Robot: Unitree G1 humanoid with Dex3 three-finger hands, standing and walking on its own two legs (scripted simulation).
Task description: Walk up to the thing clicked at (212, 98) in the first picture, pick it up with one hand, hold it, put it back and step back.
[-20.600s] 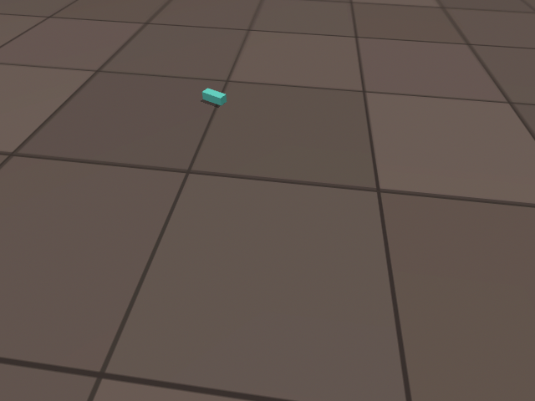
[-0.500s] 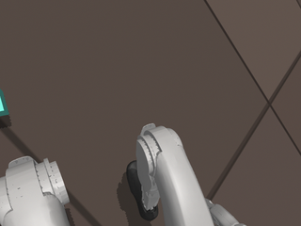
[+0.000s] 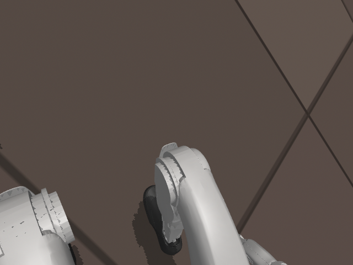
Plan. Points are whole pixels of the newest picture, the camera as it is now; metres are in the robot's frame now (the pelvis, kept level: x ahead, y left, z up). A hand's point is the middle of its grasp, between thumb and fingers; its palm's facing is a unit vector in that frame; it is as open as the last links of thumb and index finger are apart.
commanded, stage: close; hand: left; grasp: from above
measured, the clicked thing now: out of the picture +0.44 +0.34 -0.27
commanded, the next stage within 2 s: settle in 1.46 s
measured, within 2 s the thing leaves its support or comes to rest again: leaves its support in 1.86 s
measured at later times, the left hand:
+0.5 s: hand out of the picture +0.42 +0.33 -0.25, palm faces -0.46 -0.15 -0.87, open 12.1 cm
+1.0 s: hand out of the picture +0.43 +0.32 -0.24, palm faces -0.45 -0.13 -0.88, open 10.1 cm
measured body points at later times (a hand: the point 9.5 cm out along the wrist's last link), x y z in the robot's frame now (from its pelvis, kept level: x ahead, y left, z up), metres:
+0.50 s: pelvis +0.00 +0.00 +0.00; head +0.26 +0.13 +0.34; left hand +0.44 +0.33 -0.20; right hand +0.07 -0.25 -0.06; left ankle +0.06 +0.13 -0.26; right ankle +0.11 -0.13 -0.26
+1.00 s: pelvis +0.00 +0.00 +0.00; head +0.26 +0.13 +0.34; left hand +0.45 +0.33 -0.19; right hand +0.07 -0.25 -0.06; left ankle +0.06 +0.13 -0.26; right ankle +0.11 -0.13 -0.26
